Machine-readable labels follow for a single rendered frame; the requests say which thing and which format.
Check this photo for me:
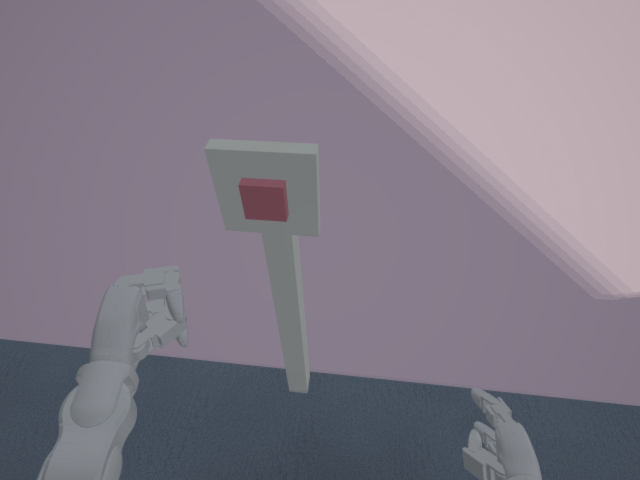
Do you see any robot right hand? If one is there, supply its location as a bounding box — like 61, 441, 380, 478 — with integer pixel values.
462, 388, 542, 480

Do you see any robot left forearm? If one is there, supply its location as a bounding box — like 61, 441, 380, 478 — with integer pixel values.
37, 360, 139, 480

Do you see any robot left hand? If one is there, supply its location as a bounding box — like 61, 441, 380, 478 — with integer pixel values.
89, 265, 188, 370

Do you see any button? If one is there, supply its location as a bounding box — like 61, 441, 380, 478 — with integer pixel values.
238, 178, 289, 222

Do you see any panel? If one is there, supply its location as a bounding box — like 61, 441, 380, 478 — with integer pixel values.
204, 139, 321, 393

